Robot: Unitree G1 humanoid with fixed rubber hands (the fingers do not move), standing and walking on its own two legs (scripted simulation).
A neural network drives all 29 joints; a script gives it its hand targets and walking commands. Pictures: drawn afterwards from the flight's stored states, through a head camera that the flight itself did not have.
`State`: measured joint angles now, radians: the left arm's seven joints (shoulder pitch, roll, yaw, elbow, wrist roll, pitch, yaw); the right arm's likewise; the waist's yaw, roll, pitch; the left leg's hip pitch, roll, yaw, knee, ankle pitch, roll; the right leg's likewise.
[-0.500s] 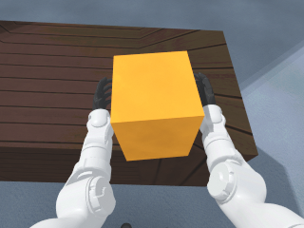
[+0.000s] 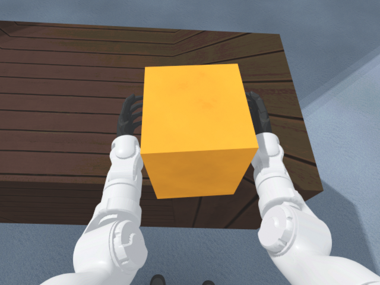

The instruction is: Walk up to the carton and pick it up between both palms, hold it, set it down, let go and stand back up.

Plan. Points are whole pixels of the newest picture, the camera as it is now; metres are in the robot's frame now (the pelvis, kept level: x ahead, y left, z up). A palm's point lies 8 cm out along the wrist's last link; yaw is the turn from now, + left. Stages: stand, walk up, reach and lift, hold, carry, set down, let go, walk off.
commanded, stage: set down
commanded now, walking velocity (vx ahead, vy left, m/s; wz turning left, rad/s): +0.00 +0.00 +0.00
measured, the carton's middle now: (193, 137) +0.42 +0.02 -0.01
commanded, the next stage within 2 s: none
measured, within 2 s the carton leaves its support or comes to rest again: rests again in 1.04 s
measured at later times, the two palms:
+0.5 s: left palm (129, 132) +0.40 +0.17 +0.03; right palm (261, 131) +0.43 -0.12 +0.03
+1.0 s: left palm (129, 133) +0.40 +0.17 +0.02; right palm (260, 133) +0.43 -0.12 +0.03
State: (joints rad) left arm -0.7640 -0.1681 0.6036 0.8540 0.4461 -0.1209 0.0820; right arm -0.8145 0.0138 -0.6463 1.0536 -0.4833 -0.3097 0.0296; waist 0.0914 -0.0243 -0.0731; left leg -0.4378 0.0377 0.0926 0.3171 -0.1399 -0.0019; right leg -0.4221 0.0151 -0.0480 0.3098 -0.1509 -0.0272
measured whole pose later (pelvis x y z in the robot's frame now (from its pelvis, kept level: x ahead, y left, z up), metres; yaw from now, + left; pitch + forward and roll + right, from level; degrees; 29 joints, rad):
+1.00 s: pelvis +0.00 +0.00 +0.00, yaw -1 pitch +16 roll +0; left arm -0.76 -0.16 0.60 0.85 0.48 -0.15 0.11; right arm -0.80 0.02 -0.62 1.04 -0.44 -0.30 0.05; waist 0.08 -0.05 -0.07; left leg -0.47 0.04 0.12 0.34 -0.15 0.01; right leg -0.46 0.01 -0.03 0.33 -0.15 -0.02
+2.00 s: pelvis -0.03 -0.02 -0.02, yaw +0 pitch +24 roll +0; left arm -1.08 0.23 0.05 1.22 -0.23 -0.05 0.12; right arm -1.15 -0.36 0.16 1.34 0.42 -0.07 0.01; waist 0.13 -0.03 -0.26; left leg -0.75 0.07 0.06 0.50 -0.16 -0.02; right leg -0.73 0.04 -0.07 0.49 -0.17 -0.06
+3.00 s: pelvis -0.02 -0.01 +0.00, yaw +1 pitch +8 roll +0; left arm -0.56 0.11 0.16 0.68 -0.03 0.10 0.10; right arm -0.69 -0.32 0.08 1.03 0.34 -0.09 0.02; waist 0.08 -0.02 -0.10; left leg -0.36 0.05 0.06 0.37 -0.14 -0.02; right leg -0.33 0.04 -0.04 0.36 -0.16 -0.04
